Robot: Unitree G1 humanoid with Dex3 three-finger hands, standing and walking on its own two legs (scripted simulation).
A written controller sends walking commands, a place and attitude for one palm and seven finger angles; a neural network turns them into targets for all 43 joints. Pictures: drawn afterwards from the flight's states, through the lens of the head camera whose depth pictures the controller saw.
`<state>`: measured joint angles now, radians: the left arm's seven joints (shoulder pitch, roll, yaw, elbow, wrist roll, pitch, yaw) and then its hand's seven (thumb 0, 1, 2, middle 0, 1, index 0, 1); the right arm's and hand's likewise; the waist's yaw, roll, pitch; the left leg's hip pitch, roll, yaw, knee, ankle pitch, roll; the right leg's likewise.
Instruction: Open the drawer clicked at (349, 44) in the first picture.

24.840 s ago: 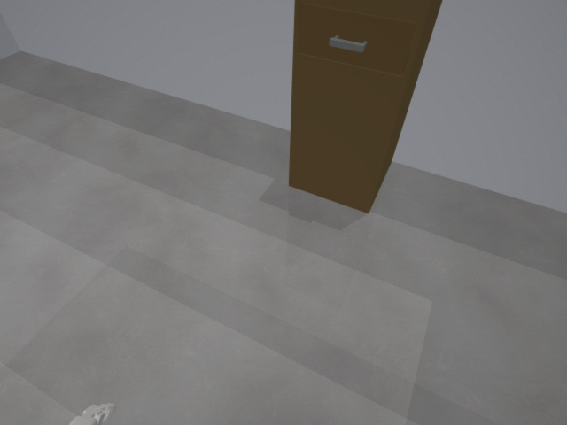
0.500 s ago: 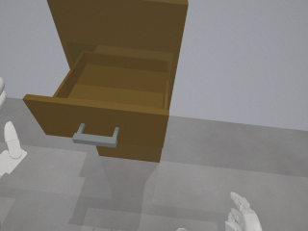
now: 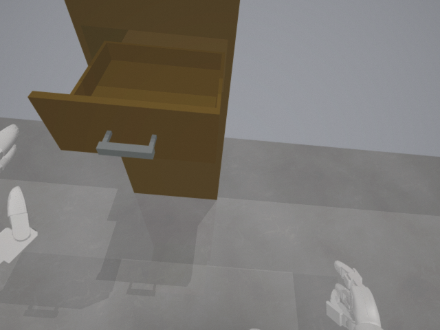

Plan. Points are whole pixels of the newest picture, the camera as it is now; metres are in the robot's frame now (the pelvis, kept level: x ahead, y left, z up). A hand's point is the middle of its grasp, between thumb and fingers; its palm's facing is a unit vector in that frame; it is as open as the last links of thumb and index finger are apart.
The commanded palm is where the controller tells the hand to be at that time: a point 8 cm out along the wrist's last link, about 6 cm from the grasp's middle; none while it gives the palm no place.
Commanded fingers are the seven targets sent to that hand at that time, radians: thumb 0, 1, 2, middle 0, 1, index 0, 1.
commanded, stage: stop stepping back and stand still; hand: left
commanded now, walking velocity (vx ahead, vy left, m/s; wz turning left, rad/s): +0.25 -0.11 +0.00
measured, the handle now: (128, 143) +0.48 +0.21 +0.02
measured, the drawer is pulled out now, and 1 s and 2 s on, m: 0.30 0.30 0.30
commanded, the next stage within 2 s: let the arm hang, fingers relaxed in 0.72 s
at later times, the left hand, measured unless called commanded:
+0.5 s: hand out of the picture +0.12 +0.22 +0.19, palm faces +0.37 -0.80 -0.47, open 7.4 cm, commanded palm +0.06 +0.27 +0.21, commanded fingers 0.00 0.90 0.90 -0.20 -0.30 -0.20 -0.30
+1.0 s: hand out of the picture +0.10 +0.22 -0.08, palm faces +0.10 -0.93 -0.36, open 7.4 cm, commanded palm none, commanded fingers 0.00 0.90 0.90 -0.20 -0.30 -0.20 -0.30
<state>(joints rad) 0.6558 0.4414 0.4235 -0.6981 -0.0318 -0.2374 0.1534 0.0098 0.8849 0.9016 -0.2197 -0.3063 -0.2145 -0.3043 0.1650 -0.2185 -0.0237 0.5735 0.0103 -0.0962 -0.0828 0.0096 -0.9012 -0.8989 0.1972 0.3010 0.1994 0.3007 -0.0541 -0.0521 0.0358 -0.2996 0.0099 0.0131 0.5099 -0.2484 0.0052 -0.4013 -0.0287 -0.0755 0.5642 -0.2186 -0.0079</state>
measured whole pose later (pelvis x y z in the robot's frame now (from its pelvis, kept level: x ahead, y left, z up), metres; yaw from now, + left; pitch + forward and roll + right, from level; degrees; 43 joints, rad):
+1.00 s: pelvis -0.07 -0.01 -0.01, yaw +3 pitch +1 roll +2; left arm 0.28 0.28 0.08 0.37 0.04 0.04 0.03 0.00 0.90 0.90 -0.20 -0.30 -0.20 -0.30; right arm 0.17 -0.25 0.00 0.77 -0.02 -0.04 0.00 0.01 -0.90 -0.90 0.20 0.30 0.20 0.30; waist -0.03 -0.02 -0.01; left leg -0.34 -0.06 0.04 0.59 -0.27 0.05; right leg -0.31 -0.04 0.03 0.65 -0.30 0.00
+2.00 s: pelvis -0.09 -0.02 +0.02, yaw +3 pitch -2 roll +0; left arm 0.19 0.22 0.01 1.11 0.02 -0.01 0.02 0.00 0.91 0.90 -0.21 -0.30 -0.20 -0.30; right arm 0.23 -0.21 -0.03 1.13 -0.01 0.00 -0.02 0.00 -0.90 -0.90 0.20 0.30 0.20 0.30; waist -0.02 0.02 0.07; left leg -0.18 -0.01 0.02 0.36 -0.14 0.02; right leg -0.14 0.01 0.02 0.37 -0.20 0.00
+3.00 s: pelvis -0.05 -0.03 +0.02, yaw +3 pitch -1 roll +0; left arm 0.09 0.33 0.02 1.11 0.02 -0.02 0.01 0.00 0.90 0.90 -0.21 -0.30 -0.20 -0.30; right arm 0.10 -0.33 -0.02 1.11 -0.01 0.00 -0.01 0.00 -0.90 -0.90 0.20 0.30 0.20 0.30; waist -0.02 0.02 0.08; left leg -0.12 0.01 0.02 0.29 -0.16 0.00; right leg -0.07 0.03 0.02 0.29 -0.20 -0.03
